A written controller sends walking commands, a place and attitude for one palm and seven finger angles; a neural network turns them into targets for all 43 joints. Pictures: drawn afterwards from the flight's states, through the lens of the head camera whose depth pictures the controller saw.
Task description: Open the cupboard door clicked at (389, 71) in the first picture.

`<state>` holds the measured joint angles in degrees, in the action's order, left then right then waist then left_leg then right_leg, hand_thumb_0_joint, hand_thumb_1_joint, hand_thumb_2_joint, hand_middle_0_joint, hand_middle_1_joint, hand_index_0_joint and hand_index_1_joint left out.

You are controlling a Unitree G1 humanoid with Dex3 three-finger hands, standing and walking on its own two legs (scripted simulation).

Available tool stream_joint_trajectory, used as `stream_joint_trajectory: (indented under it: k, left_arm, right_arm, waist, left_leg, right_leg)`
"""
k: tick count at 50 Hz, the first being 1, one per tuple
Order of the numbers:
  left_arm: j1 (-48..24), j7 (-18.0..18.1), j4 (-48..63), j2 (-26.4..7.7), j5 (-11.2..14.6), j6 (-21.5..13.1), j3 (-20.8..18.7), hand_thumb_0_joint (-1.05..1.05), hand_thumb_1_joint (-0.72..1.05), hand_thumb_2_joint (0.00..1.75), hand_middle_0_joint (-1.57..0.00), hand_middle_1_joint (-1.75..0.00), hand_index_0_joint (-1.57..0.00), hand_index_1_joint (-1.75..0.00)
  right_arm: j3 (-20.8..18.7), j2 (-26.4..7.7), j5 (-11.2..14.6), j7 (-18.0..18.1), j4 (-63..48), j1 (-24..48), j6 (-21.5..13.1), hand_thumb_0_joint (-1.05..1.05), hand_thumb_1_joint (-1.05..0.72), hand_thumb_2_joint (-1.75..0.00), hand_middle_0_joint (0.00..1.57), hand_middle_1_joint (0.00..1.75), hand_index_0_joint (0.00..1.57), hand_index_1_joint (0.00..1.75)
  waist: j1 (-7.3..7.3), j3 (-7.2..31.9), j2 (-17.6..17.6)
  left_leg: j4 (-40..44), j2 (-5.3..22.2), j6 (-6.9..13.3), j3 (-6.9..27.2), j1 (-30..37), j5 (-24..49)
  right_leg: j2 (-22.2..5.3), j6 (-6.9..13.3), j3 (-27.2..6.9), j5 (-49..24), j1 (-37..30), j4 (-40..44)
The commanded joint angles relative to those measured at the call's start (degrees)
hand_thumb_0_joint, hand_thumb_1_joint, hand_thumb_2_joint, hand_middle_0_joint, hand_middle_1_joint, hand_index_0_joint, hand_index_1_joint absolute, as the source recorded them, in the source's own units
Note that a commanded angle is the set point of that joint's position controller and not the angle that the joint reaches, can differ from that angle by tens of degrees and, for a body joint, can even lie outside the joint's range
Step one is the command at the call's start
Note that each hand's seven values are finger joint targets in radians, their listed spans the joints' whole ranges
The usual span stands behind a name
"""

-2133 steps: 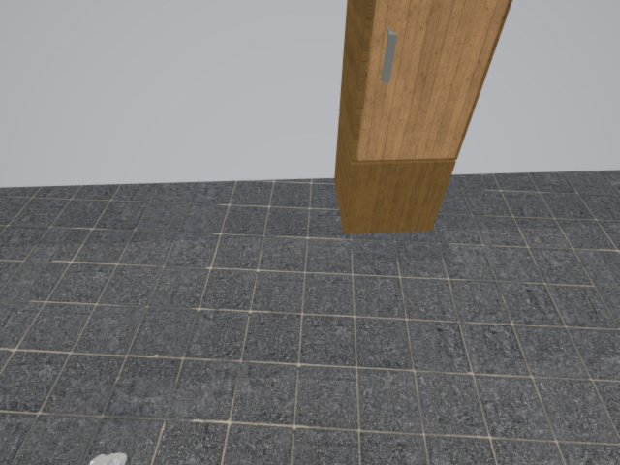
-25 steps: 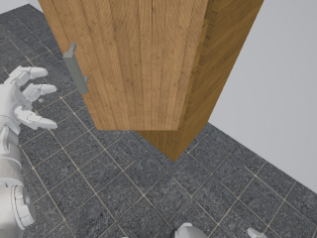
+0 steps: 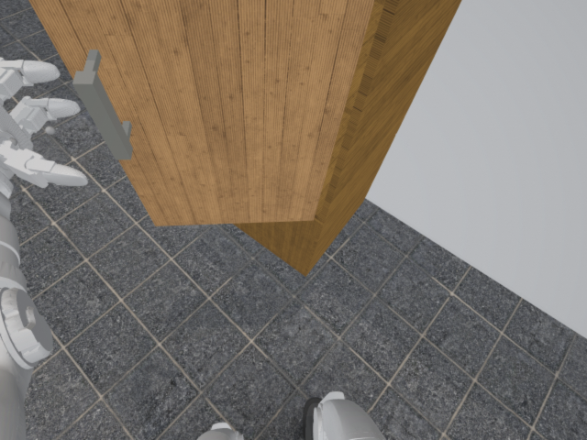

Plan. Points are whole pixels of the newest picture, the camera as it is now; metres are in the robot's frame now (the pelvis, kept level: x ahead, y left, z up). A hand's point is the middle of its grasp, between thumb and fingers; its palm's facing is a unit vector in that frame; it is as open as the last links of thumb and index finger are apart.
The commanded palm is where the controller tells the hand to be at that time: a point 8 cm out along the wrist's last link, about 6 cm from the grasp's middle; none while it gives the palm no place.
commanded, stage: move the hooked fingers beside the handle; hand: left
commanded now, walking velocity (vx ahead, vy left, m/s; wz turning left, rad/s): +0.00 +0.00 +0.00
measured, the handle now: (109, 108) +0.54 +0.22 +0.09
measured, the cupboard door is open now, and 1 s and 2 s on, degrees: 41 41 41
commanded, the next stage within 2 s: slide the fingers in behind the handle in 1.22 s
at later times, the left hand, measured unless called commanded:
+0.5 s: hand (45, 136) +0.48 +0.28 +0.10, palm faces +0.02 -1.00 -0.02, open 14.0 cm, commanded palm +0.46 +0.32 +0.09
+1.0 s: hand (63, 132) +0.48 +0.26 +0.10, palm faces +0.01 -1.00 -0.03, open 13.9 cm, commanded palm +0.46 +0.31 +0.09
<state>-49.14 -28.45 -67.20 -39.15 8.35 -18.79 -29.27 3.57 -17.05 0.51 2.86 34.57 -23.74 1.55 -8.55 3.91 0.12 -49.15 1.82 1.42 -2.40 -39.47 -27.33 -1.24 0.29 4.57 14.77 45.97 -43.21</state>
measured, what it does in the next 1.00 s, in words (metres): stands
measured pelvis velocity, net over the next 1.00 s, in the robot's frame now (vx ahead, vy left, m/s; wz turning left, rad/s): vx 0.00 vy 0.00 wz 0.00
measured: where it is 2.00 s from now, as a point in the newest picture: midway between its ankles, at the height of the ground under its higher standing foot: outside the picture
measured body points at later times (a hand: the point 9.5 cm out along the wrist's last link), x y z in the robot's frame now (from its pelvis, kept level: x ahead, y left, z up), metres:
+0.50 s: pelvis +0.02 +0.00 +0.00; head +0.13 +0.03 +0.44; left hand +0.47 +0.33 +0.10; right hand +0.03 -0.27 -0.10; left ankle -0.04 +0.10 -0.70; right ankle +0.05 -0.12 -0.70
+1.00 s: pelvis +0.00 +0.00 +0.00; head +0.12 +0.02 +0.43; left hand +0.48 +0.31 +0.10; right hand +0.02 -0.27 -0.11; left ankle -0.04 +0.10 -0.70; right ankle +0.05 -0.12 -0.70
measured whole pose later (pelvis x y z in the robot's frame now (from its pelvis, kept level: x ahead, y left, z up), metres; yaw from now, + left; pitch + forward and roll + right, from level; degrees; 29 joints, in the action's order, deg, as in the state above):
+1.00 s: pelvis +0.00 +0.00 +0.00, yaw +0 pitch +18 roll -2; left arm -49.5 -26.2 -67.7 -39.2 6.5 -17.8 -28.8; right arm 4.0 -16.7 0.4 1.9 32.1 -22.9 4.6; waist -9.2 4.2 -0.5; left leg -50.9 2.2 1.3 -2.0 -40.9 -28.2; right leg -0.9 0.5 4.8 15.4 47.3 -44.6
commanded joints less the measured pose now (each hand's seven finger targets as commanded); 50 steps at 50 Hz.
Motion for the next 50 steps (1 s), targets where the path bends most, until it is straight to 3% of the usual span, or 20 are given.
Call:
stream_joint_trajectory:
  k: [1,4,6,8,12,14,15,16,19,21,23,26,28,29,31,37,38,43,46,50]
  left_arm:
    - [-22.4,0.0,8.5,-19.7,0.1,-1.2,-2.2,0.0,-0.5,0.3,-0.3,-1.2,-0.3,-1.2]
    - [-26.0,0.2,8.3,-21.6,-0.9,-1.3,-2.3,0.0,-0.5,0.3,-0.3,-1.2,-0.3,-1.2]
    - [-22.6,0.4,9.1,-21.9,-0.6,-2.0,-3.8,0.0,-0.5,0.3,-0.3,-1.2,-0.3,-1.2]
    - [-21.6,-0.2,12.3,-20.4,0.4,-3.3,-3.4,0.0,-0.5,0.3,-0.3,-1.2,-0.3,-1.2]
    - [-18.4,-1.0,13.9,-17.6,2.1,-3.2,-2.7,0.0,-0.5,0.3,-0.3,-1.2,-0.3,-1.2]
    - [-16.8,-0.9,13.2,-18.9,2.2,-2.1,-4.2,0.0,-0.5,0.3,-0.3,-1.2,-0.3,-1.2]
    - [-17.0,-0.8,12.7,-18.0,2.3,-1.6,-3.6,0.0,-0.5,0.3,-0.3,-1.2,-0.3,-1.2]
    - [-17.5,-0.4,13.0,-19.8,1.8,-1.4,-4.7,0.0,-0.5,0.3,-0.3,-1.2,-0.3,-1.2]
    - [-18.9,0.3,17.1,-19.8,1.1,-2.2,-4.0,0.0,-0.5,0.3,-0.3,-1.2,-0.3,-1.2]
    - [-17.9,0.7,19.3,-19.8,1.4,-3.1,-4.5,0.0,-0.5,0.3,-0.3,-1.2,-0.3,-1.2]
    - [-18.7,0.4,21.2,-18.9,2.5,-3.9,-4.4,0.0,-0.5,0.3,-0.3,-1.2,-0.3,-1.2]
    - [-18.3,-0.5,17.1,-14.5,3.3,-2.8,-1.2,0.0,-0.5,0.3,-0.3,-1.2,-0.3,-1.2]
    - [-18.0,-1.3,14.5,-13.2,3.1,-1.6,0.2,0.0,-0.5,0.3,-0.3,-1.2,-0.3,-1.2]
    - [-18.4,-1.4,12.4,-13.6,2.4,-1.0,0.7,0.0,-0.5,0.3,-0.3,-1.2,-0.3,-1.2]
    - [-18.5,-1.1,11.8,-12.9,1.6,-0.4,1.7,0.0,-0.5,0.3,-0.3,-1.2,-0.3,-1.2]
    - [-24.5,0.7,17.5,-12.4,2.6,-4.0,1.6,0.0,-0.5,0.3,-0.3,-1.2,-0.3,-1.2]
    - [-25.4,1.2,17.6,-15.0,2.2,-4.4,-0.2,0.0,-0.5,0.3,-0.3,-1.2,-0.3,-1.2]
    - [-23.1,2.7,13.0,-18.0,0.3,-3.4,-2.0,0.0,-0.5,0.3,-0.3,-1.2,-0.3,-1.2]
    - [-21.3,2.9,10.6,-17.7,-0.8,-2.0,-0.9,0.0,-0.5,0.3,-0.3,-1.2,-0.3,-1.2]
    - [-22.4,1.7,10.9,-21.3,-0.1,-2.5,-3.2,0.0,-0.5,0.3,-0.3,-1.2,-0.3,-1.2]
  right_arm:
    - [-4.1,-11.2,-0.1,1.0,-3.7,-8.9,0.0,0.0,-0.9,-0.9,0.2,0.3,0.2,0.3]
    - [-3.8,-11.1,-0.3,0.9,-3.6,-9.7,0.7,0.0,-0.9,-0.9,0.2,0.3,0.2,0.3]
    - [-4.2,-11.1,-0.5,0.6,-4.4,-10.1,1.2,0.0,-0.9,-0.9,0.2,0.3,0.2,0.3]
    - [-4.4,-10.9,-0.6,0.3,-4.8,-10.4,1.6,0.0,-0.9,-0.9,0.2,0.3,0.2,0.3]
    - [-4.8,-10.8,-0.6,-0.4,-5.4,-10.3,2.4,0.0,-0.9,-0.9,0.2,0.3,0.2,0.3]
    - [-4.9,-10.9,-0.4,-0.5,-5.4,-10.0,2.8,0.0,-0.9,-0.9,0.2,0.3,0.2,0.3]
    - [-4.8,-10.8,-0.3,-0.5,-5.5,-9.6,3.0,0.0,-0.9,-0.9,0.2,0.3,0.2,0.3]
    - [-4.9,-10.9,-0.3,-0.4,-5.6,-9.6,3.1,0.0,-0.9,-0.9,0.2,0.3,0.2,0.3]
    - [-4.8,-10.4,-0.4,-0.5,-5.9,-9.4,3.2,0.0,-0.9,-0.9,0.2,0.3,0.2,0.3]
    - [-4.9,-10.1,-0.5,-0.7,-6.2,-9.2,3.0,0.0,-0.9,-0.9,0.2,0.3,0.2,0.3]
    - [-5.0,-10.1,-0.5,-0.6,-6.1,-9.0,2.9,0.0,-0.9,-0.9,0.2,0.3,0.2,0.3]
    - [-4.9,-10.0,-0.2,-0.4,-5.4,-8.1,2.7,0.0,-0.9,-0.9,0.2,0.3,0.2,0.3]
    - [-4.7,-10.2,-0.1,-0.3,-5.1,-7.8,2.6,0.0,-0.9,-0.9,0.2,0.3,0.2,0.3]
    - [-4.6,-10.3,0.0,-0.1,-4.8,-7.8,2.6,0.0,-0.9,-0.9,0.2,0.3,0.2,0.3]
    - [-4.4,-10.3,-0.1,-0.1,-5.0,-7.8,2.5,0.0,-0.9,-0.9,0.2,0.3,0.2,0.3]
    - [-4.5,-10.0,-0.6,0.0,-5.5,-7.6,1.9,0.0,-0.9,-0.9,0.2,0.3,0.2,0.3]
    - [-4.5,-10.1,-0.6,0.0,-4.9,-7.4,1.9,0.0,-0.9,-0.9,0.2,0.3,0.2,0.3]
    - [-3.8,-9.9,-0.4,0.0,-5.1,-7.2,1.9,0.0,-0.9,-0.9,0.2,0.3,0.2,0.3]
    - [-3.6,-10.0,-0.2,0.0,-5.6,-7.3,2.0,0.0,-0.9,-0.9,0.2,0.3,0.2,0.3]
    - [-3.6,-10.7,-0.1,0.4,-6.1,-7.9,2.0,0.0,-0.9,-0.9,0.2,0.3,0.2,0.3]
  waist:
    - [0.24,23.1,-5.8]
    - [-0.35,23.4,-8.7]
    - [0.66,25.2,-7.8]
    - [1.33,29.2,-11.2]
    - [1.42,28.8,-9.8]
    - [1.86,27.3,-8.2]
    - [1.32,25.9,-7.2]
    - [1.55,25.1,-7.0]
    - [1.82,26.6,-11.8]
    - [2.25,28.2,-11.4]
    - [2.07,30.1,-12.0]
    - [0.69,25.5,-8.7]
    - [0.37,23.6,-9.5]
    - [0.04,21.4,-8.1]
    - [-0.03,20.9,-7.5]
    - [-0.19,27.1,-9.7]
    - [0.18,28.1,-10.0]
    - [1.21,26.0,-10.3]
    - [0.83,22.7,-8.4]
    - [0.58,24.7,-5.7]
  left_leg:
    - [6.7,-0.7,-0.7,4.1,4.4,26.2]
    - [6.1,-0.7,-0.9,4.1,4.5,26.8]
    - [5.8,-0.6,-0.9,4.0,5.0,28.7]
    - [5.1,-0.2,-1.8,4.4,9.7,36.0]
    - [4.7,0.3,-1.9,4.4,11.1,39.0]
    - [5.2,0.1,-1.4,4.2,8.7,36.8]
    - [5.4,-0.1,-0.8,3.6,6.9,33.8]
    - [5.6,-0.4,-0.6,3.5,5.6,32.2]
    - [5.2,-0.2,-1.4,3.7,9.2,36.9]
    - [4.9,-0.1,-1.5,3.7,10.0,37.9]
    - [4.6,0.2,-1.9,4.2,12.4,40.7]
    - [5.1,0.1,-1.5,4.0,10.4,36.3]
    - [5.2,-0.1,-1.4,3.9,10.0,34.9]
    - [5.4,-0.2,-1.3,4.1,8.5,32.8]
    - [5.8,-0.4,-1.1,4.3,7.0,29.8]
    - [4.2,-0.2,-2.3,4.9,10.8,33.9]
    - [4.1,-0.2,-2.4,4.9,10.8,33.2]
    - [4.7,-0.8,-1.5,4.2,5.8,29.0]
    - [5.6,-1.0,-0.7,3.6,2.2,23.9]
    - [5.4,-1.1,-0.1,3.2,0.4,21.2]
  right_leg:
    - [2.2,1.1,-3.1,-16.1,-20.3,0.8]
    - [2.4,1.4,-3.2,-16.3,-19.4,0.4]
    - [2.5,1.4,-3.2,-17.7,-20.6,0.2]
    - [2.7,1.6,-3.0,-20.2,-20.1,-0.6]
    - [3.2,1.8,-2.6,-21.1,-19.6,-0.4]
    - [3.0,1.5,-2.7,-21.1,-20.6,-0.1]
    - [2.9,1.3,-2.9,-21.0,-21.0,0.3]
    - [2.8,1.3,-3.1,-21.0,-21.8,0.3]
    - [2.9,1.5,-3.0,-21.9,-20.6,-0.3]
    - [3.0,1.6,-3.2,-22.7,-21.7,-0.4]
    - [3.2,1.7,-3.1,-23.7,-21.7,-0.6]
    - [3.1,1.2,-2.6,-21.3,-20.3,0.3]
    - [3.0,1.2,-2.5,-20.0,-18.7,0.4]
    - [2.9,1.2,-2.3,-18.5,-17.8,0.5]
    - [2.7,1.4,-2.2,-16.9,-17.7,0.5]
    - [3.0,1.7,-2.2,-17.8,-17.2,-1.0]
    - [3.0,1.6,-2.4,-17.6,-17.7,-1.2]
    - [2.6,1.6,-3.0,-17.5,-20.5,-1.2]
    - [2.3,1.4,-3.3,-15.9,-20.9,-0.4]
    - [2.3,1.2,-4.0,-16.0,-23.2,-0.3]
